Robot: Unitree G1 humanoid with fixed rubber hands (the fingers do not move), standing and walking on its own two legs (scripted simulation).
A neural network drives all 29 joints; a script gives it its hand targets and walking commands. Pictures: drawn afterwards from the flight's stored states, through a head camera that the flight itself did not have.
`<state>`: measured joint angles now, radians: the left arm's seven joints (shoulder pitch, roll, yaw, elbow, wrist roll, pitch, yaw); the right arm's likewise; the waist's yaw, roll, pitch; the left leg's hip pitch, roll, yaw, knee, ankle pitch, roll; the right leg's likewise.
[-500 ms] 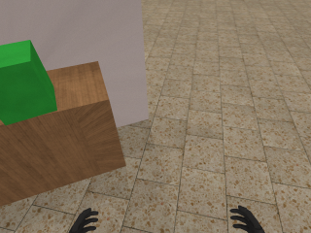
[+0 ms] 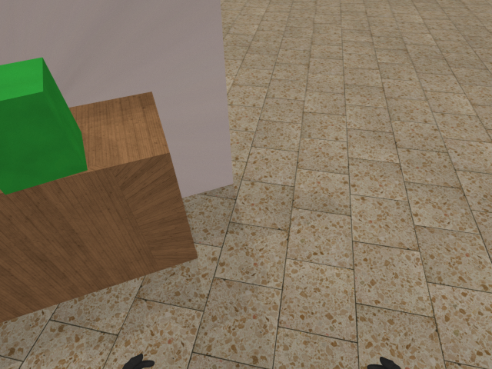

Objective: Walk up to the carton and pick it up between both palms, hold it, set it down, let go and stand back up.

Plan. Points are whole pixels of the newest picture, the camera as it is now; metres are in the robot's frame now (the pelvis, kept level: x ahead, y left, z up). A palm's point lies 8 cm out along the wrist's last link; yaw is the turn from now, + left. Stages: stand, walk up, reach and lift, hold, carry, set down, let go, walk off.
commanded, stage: stand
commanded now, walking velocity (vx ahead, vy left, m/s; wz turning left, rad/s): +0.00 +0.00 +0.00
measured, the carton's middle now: (23, 125) +0.73 +0.61 +0.00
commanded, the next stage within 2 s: walk up in 1.34 s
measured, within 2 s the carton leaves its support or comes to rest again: neither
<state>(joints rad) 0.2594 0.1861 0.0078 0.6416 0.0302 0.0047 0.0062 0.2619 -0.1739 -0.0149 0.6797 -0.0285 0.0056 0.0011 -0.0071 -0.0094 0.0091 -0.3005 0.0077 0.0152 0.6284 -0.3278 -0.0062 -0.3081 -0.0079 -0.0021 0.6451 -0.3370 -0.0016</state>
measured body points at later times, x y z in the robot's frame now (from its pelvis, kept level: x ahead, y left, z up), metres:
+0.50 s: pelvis +0.00 +0.00 +0.00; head +0.00 +0.00 +0.45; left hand +0.12 +0.22 -0.11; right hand +0.11 -0.23 -0.12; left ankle +0.00 +0.12 -0.72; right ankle +0.00 -0.12 -0.72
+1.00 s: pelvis -0.01 +0.00 +0.01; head -0.01 +0.00 +0.46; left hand +0.09 +0.23 -0.12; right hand +0.06 -0.23 -0.13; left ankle +0.00 +0.12 -0.72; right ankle +0.00 -0.12 -0.72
